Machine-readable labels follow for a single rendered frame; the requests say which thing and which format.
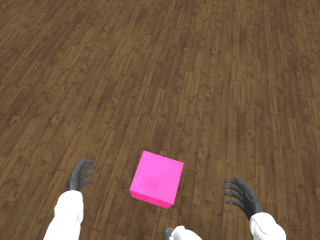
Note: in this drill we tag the robot right foot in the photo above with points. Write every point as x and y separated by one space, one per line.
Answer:
167 233

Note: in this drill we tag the carton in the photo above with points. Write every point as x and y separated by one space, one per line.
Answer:
156 180

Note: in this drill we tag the right robot forearm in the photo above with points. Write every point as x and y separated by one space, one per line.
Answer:
263 227

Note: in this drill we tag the right robot shin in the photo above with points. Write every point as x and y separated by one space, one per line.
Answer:
178 228

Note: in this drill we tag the left robot hand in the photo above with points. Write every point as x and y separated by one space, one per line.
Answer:
74 181

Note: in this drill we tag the right robot hand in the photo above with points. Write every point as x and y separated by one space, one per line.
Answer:
248 202

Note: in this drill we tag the left robot forearm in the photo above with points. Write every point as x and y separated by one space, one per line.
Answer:
68 215

